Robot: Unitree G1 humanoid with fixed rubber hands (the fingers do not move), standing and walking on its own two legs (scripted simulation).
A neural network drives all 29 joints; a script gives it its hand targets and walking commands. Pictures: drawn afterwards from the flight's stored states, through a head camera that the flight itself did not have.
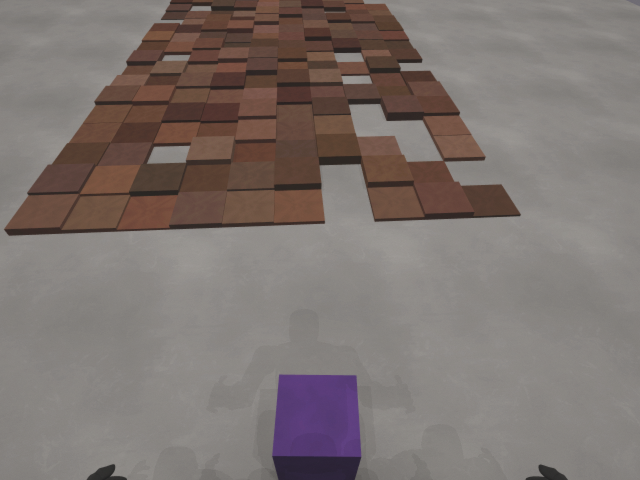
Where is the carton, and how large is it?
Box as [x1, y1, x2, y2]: [272, 375, 360, 479]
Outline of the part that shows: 279,375 272,452 278,479 354,479 360,459 356,376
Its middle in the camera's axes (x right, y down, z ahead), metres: -0.01 +0.52 +1.06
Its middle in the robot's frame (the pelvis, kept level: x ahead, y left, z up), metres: +0.42 +0.01 -0.65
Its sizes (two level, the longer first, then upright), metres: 0.210 0.200 0.250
